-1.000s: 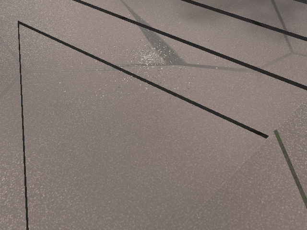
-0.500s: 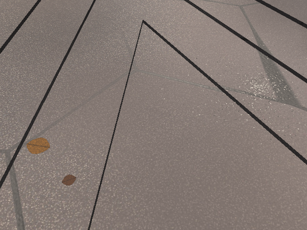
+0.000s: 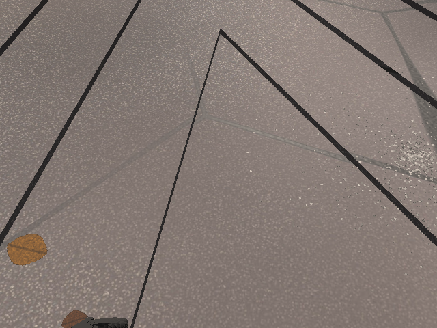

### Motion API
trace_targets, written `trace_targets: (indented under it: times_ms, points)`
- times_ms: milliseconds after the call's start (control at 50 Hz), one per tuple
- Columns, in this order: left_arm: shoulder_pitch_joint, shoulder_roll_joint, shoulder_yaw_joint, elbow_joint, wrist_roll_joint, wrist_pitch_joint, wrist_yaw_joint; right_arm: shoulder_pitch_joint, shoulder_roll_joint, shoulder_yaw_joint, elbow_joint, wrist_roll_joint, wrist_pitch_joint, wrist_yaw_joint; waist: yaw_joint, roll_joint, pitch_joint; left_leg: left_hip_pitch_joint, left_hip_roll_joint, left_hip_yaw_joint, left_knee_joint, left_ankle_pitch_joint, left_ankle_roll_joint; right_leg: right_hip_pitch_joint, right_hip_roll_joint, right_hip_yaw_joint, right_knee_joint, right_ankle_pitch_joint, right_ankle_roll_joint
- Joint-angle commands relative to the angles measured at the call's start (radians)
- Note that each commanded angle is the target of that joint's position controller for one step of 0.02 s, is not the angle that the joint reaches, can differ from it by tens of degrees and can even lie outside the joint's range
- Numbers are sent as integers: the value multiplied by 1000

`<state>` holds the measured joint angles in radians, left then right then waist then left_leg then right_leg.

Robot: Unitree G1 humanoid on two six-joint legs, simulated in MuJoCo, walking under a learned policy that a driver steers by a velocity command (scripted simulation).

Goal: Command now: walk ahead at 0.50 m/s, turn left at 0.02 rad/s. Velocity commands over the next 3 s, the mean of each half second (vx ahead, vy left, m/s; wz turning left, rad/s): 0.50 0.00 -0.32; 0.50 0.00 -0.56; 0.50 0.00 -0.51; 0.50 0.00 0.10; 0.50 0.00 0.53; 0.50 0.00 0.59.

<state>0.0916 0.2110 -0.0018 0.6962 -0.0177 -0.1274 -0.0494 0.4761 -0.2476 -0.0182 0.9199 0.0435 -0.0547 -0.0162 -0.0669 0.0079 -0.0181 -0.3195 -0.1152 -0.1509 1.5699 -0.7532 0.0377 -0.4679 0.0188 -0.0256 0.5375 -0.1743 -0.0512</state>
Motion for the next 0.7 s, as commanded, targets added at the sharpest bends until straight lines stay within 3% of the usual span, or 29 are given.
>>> trace_targets:
  times_ms: [20,40,60,80,100,140,180,220,240,280,300,320,340,360,380,400,420,440,460,560,640,700]
  points:
    - [368,203,85,72,-4,45,40,-137,-128,-18,-186,27,-45,-2,185,-30,-223,-785,152,58,116,320,-4,825,-424,700,-250,-371,-282]
    - [268,192,77,55,20,34,64,-230,-125,-22,-216,22,-45,-15,142,-109,-135,-771,168,34,70,413,-9,662,-454,762,-275,-352,-297]
    - [216,162,63,53,27,23,66,-236,-121,-21,-218,-13,-29,-21,94,-6,-34,-662,205,32,-46,453,-20,410,-415,723,-307,-252,-282]
    - [173,151,62,56,25,20,62,-223,-94,-25,-211,-41,-18,-20,44,-16,41,-557,231,4,-187,472,-41,213,-331,617,-309,-179,-260]
    - [141,148,65,53,25,24,61,-191,-60,-21,-202,-47,-17,-18,9,-27,70,-449,254,12,-334,465,-60,77,-258,483,-319,-138,-228]
    - [116,177,79,40,13,30,69,-206,-27,-6,-212,-62,-28,-10,3,-90,20,-199,231,65,-640,590,-88,-68,-158,260,-311,101,-190]
    - [169,202,93,59,-1,38,75,-258,-24,-5,-215,-46,-33,2,27,-101,-34,-59,174,90,-784,715,-107,-57,-149,218,-302,135,-177]
    - [209,205,102,70,-25,47,76,-313,-55,-14,-240,-34,-30,7,45,-98,-30,-56,163,79,-880,726,-101,15,-176,262,-288,14,-164]
    - [223,200,104,72,-29,53,75,-340,-72,-22,-253,-31,-30,8,52,-87,-20,-51,159,78,-930,715,-92,44,-181,291,-262,-49,-150]
    - [259,182,102,75,-21,67,75,-339,-102,-43,-263,-27,-36,12,44,-75,-22,15,145,93,-983,656,-68,73,-166,323,-183,-156,-110]
    - [265,155,95,75,-12,74,76,-280,-115,-55,-247,-28,-40,11,15,-79,-30,92,147,102,-1007,610,-48,55,-131,318,-107,-193,-82]
    - [261,91,76,65,-2,75,73,-143,-154,-73,-224,-36,-45,6,-48,-10,-81,261,247,4,-1045,522,-5,-50,-61,248,120,-234,-32]
    - [338,20,57,35,-1,59,68,-38,-250,-95,-216,-58,-41,4,-35,274,-181,504,489,-361,-1153,393,105,-285,49,116,501,-371,21]
    - [359,84,71,20,-21,46,68,12,-259,-102,-191,-56,-43,17,-35,369,-206,518,560,-672,-1288,143,186,-433,34,160,700,-397,22]
    - [307,151,92,24,-24,47,71,-46,-199,-86,-206,-43,-50,19,-35,239,-106,452,528,-581,-1307,72,166,-482,-12,188,780,-301,15]
    - [243,159,97,14,-18,55,74,-123,-163,-76,-214,-42,-50,18,-17,173,-36,352,482,-420,-1307,194,134,-474,-42,169,761,-200,12]
    - [224,156,101,18,-8,64,75,-195,-122,-64,-218,-48,-47,19,13,144,-4,272,427,-286,-1314,336,115,-425,-70,164,712,-132,17]
    - [221,151,107,15,-3,74,70,-238,-96,-60,-216,-55,-47,18,42,157,16,211,396,-192,-1330,452,102,-374,-93,166,662,-94,21]
    - [215,137,106,12,-4,82,62,-249,-89,-61,-211,-58,-49,17,55,156,14,180,380,-124,-1352,527,96,-330,-104,156,640,-57,25]
    - [122,84,97,-27,1,102,50,-185,-113,-82,-157,-51,-59,0,51,66,9,241,394,66,-1387,804,117,-351,-98,157,479,84,41]
    - [2,71,86,-63,0,98,25,-174,-138,-93,-135,-45,-50,-11,22,72,43,251,378,194,-1402,798,98,-297,-95,91,274,230,42]
    - [-102,60,76,-102,-3,93,3,-127,-161,-101,-110,-37,-39,-14,-13,55,85,305,395,243,-1391,798,94,-288,-92,40,177,221,24]
